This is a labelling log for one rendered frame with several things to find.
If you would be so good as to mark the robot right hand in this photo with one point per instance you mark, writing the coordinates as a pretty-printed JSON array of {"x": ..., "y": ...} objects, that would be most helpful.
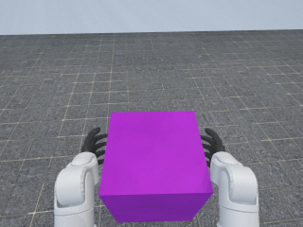
[{"x": 216, "y": 144}]

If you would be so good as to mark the robot left hand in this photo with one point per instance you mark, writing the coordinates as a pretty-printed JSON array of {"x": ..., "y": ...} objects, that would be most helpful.
[{"x": 91, "y": 146}]

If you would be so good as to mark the carton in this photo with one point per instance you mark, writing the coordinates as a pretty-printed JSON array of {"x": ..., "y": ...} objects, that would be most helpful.
[{"x": 154, "y": 167}]

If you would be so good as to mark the robot right forearm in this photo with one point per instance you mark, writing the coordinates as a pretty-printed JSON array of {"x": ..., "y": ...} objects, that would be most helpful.
[{"x": 237, "y": 189}]

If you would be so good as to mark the robot left forearm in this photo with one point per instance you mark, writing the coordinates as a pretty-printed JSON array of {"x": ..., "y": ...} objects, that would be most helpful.
[{"x": 74, "y": 192}]

